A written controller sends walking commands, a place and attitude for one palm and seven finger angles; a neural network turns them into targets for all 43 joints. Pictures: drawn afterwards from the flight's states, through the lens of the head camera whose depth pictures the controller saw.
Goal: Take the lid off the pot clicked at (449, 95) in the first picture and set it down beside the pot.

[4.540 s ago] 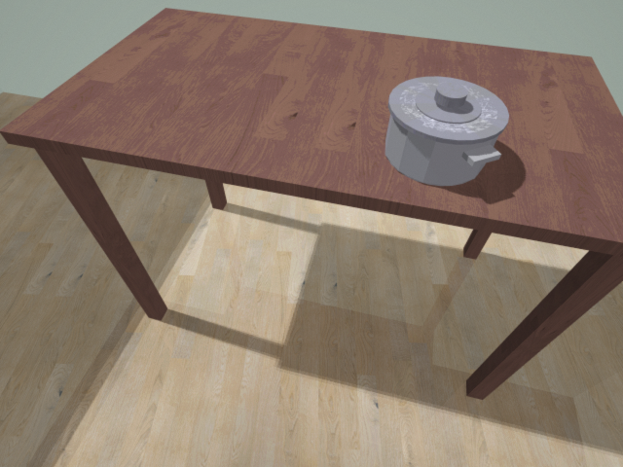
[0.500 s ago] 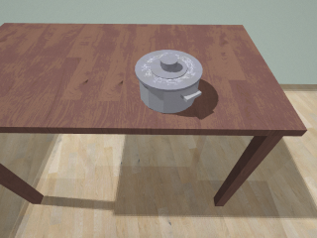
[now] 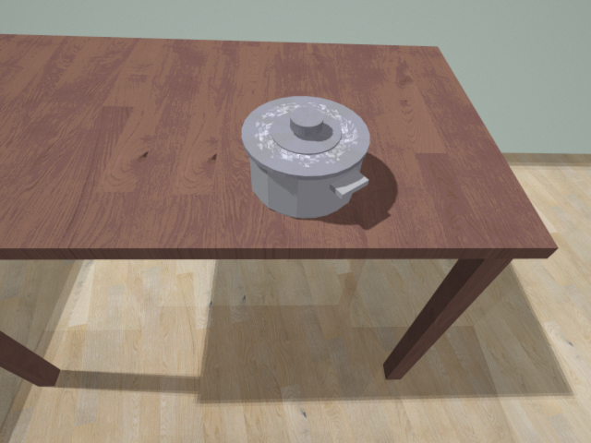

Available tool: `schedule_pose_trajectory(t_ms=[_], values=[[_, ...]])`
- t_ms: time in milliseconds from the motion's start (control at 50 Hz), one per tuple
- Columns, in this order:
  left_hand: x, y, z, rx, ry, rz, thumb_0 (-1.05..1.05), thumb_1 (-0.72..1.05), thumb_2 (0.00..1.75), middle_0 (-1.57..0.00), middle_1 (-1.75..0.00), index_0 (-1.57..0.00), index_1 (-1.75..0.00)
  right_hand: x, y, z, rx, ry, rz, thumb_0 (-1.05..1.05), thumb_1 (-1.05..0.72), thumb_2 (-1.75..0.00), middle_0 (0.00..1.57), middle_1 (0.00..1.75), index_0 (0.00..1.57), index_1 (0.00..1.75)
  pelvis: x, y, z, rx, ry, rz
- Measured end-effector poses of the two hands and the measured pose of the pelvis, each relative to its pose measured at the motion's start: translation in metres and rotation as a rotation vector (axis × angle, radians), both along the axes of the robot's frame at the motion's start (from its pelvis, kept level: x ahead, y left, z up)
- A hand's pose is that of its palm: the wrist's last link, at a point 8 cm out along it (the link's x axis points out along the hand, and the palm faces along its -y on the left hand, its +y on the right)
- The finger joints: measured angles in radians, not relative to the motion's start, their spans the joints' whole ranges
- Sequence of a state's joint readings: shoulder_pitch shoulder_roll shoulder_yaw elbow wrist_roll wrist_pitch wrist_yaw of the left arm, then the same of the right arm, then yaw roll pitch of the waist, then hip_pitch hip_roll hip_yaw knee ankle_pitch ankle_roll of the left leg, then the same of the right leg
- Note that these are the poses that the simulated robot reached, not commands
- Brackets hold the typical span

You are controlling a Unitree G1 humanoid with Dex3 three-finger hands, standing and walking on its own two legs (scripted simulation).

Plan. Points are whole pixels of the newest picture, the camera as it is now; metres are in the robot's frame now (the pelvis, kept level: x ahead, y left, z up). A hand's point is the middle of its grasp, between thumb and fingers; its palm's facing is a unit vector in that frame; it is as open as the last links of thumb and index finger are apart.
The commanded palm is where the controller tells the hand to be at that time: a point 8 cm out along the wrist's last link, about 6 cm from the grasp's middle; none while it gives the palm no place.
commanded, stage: look again from close up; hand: left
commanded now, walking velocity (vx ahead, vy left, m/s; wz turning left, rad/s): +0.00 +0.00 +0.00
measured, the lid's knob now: (306, 121) +0.53 +0.02 +0.15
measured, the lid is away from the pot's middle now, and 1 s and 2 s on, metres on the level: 0.00 0.00 0.00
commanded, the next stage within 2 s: shuffle to correct the standing spot in 1.04 s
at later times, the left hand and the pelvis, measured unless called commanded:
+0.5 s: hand out of the picture +0.03 +0.15 -0.18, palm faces +0.04 -0.98 -0.18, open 7.3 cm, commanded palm none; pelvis +0.02 -0.02 +0.00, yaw +0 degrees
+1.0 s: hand out of the picture +0.03 +0.13 -0.18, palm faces +0.04 -0.98 -0.18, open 7.3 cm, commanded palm none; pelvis +0.02 -0.04 +0.00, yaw +1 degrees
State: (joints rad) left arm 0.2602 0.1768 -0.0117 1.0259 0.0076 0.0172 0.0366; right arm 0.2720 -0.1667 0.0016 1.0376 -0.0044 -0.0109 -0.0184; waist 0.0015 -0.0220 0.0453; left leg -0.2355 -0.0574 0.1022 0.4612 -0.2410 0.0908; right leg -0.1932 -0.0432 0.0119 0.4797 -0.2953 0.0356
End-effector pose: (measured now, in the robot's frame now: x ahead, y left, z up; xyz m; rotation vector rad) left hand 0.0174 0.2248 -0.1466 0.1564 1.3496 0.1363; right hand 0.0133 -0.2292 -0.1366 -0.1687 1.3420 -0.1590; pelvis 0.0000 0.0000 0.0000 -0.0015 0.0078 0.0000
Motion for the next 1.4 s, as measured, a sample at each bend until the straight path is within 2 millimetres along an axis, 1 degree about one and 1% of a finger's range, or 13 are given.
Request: schedule_pose_trajectory(t_ms=[140,460,640,900,1240,1400], values=[[0.003,-0.006,0.001,0.004,0.008,0.009,0.01,0.91,0.9,-0.2,-0.3,-0.2,-0.3,0.006,-0.004,-0.002,0.006,0.006,-0.002,0.01,-0.92,-0.9,0.2,0.3,0.2,0.3,0.007,-0.006,0.001,0.001,-0.003,0.001],[0.002,-0.025,0.0,-0.005,0.024,0.032,0.01,0.91,0.9,-0.2,-0.3,-0.2,-0.3,0.033,-0.021,0.0,-0.003,-0.019,0.013,0.01,-0.93,-0.9,0.2,0.3,0.2,0.3,0.018,-0.023,0.002,0.005,-0.008,0.005],[0.003,-0.035,0.0,-0.014,0.025,0.038,0.01,0.91,0.9,-0.2,-0.3,-0.2,-0.3,0.039,-0.028,0.002,-0.006,-0.018,0.017,0.01,-0.93,-0.9,0.2,0.3,0.2,0.3,0.022,-0.03,0.002,0.004,-0.008,0.008],[0.005,-0.041,0.0,-0.016,0.022,0.041,0.01,0.91,0.9,-0.2,-0.3,-0.2,-0.3,0.037,-0.033,0.003,-0.009,0.0,0.01,0.01,-0.93,-0.9,0.2,0.3,0.2,0.3,0.025,-0.036,0.003,0.004,-0.011,0.009],[0.0,-0.044,0.0,-0.02,0.038,0.046,0.01,0.91,0.9,-0.2,-0.3,-0.2,-0.3,0.022,-0.032,0.002,-0.002,0.038,0.003,0.01,-0.93,-0.9,0.2,0.3,0.2,0.3,0.025,-0.038,0.004,0.006,-0.012,0.016],[-0.004,-0.053,-0.005,-0.024,0.057,0.073,0.01,0.91,0.9,-0.2,-0.3,-0.2,-0.3,0.019,-0.035,-0.003,0.015,0.078,0.006,0.01,-0.92,-0.9,0.2,0.3,0.2,0.3,0.031,-0.048,0.0,0.016,-0.001,0.047]])
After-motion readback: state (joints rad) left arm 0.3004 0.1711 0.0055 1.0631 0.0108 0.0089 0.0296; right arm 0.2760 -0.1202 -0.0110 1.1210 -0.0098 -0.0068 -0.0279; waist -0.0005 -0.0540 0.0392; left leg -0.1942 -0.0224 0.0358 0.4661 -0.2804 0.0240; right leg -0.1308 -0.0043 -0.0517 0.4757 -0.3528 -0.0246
